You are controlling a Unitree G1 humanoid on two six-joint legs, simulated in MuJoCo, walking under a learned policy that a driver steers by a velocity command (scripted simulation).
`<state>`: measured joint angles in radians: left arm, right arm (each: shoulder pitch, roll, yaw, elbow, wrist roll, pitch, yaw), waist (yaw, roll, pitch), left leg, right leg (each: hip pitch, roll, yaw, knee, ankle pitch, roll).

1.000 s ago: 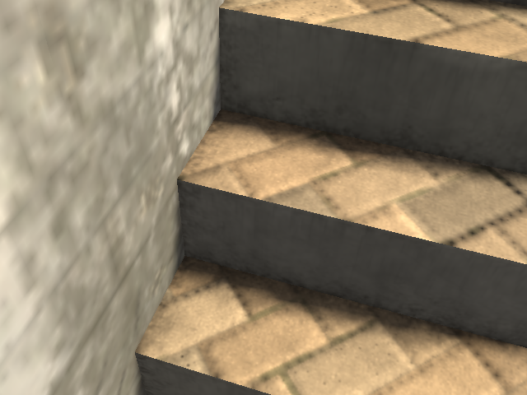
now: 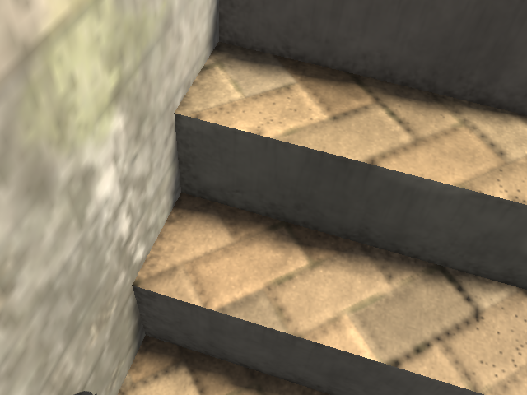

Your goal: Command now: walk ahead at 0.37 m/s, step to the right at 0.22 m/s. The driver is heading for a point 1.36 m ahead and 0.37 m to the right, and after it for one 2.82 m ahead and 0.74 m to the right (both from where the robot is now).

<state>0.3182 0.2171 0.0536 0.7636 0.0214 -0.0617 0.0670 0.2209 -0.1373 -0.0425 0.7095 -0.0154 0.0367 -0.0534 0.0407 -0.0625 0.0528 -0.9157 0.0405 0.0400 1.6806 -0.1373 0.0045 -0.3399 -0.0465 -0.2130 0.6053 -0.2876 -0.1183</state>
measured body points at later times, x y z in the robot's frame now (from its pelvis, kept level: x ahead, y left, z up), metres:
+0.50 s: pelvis +0.12 -0.03 +0.03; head +0.18 -0.02 +0.47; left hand +0.41 +0.08 -0.03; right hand +0.06 -0.27 -0.10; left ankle +0.08 +0.11 -0.73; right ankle +0.21 -0.17 -0.44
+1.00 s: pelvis +0.16 -0.10 +0.20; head +0.17 -0.09 +0.65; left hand +0.29 +0.16 +0.10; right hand +0.31 -0.34 +0.10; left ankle +0.19 +0.00 -0.33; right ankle +0.24 -0.19 -0.51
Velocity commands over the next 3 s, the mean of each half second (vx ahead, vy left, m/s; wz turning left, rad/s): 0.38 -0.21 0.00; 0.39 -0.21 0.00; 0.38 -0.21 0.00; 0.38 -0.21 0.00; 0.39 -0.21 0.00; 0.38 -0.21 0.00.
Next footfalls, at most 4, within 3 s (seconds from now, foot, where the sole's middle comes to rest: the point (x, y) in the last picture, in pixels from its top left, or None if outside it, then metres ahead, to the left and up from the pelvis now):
0.12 left None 0.12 0.12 -0.76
0.60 right None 0.28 -0.20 -0.54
1.12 left None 0.25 0.01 -0.55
1.58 right None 0.27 -0.20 -0.55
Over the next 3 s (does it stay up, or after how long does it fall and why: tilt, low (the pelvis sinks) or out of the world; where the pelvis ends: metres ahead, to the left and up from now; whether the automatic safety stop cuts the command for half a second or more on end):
stays up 0.70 -0.20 0.62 its command is cut before an obstacle from the start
